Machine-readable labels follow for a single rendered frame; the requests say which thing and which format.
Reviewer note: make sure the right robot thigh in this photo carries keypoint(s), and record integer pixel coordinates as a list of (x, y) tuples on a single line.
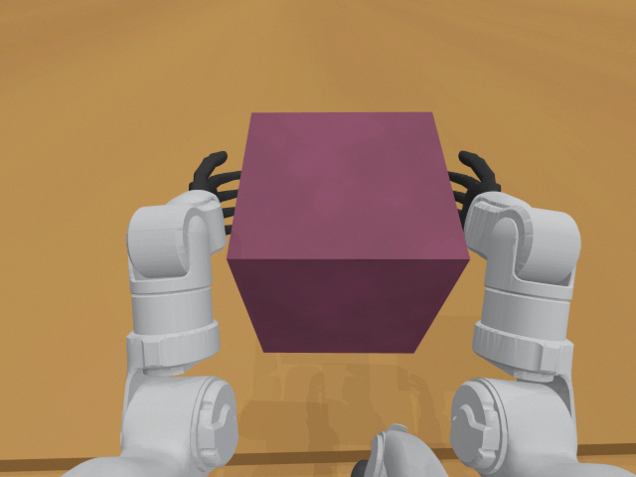
[(400, 454)]

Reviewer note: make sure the right robot upper arm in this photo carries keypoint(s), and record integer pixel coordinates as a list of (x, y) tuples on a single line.
[(515, 429)]

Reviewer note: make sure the left robot upper arm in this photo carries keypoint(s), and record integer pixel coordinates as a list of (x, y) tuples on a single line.
[(173, 427)]

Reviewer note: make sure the robot right hand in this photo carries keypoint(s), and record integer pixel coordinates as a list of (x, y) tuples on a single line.
[(475, 187)]

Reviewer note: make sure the carton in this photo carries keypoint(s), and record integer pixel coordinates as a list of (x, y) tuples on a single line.
[(346, 236)]

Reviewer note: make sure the left robot forearm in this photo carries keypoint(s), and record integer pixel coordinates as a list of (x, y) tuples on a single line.
[(169, 251)]

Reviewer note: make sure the robot left hand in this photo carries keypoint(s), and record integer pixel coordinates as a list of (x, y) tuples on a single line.
[(203, 182)]

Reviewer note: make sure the right robot forearm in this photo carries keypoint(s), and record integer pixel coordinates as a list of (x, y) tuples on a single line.
[(531, 260)]

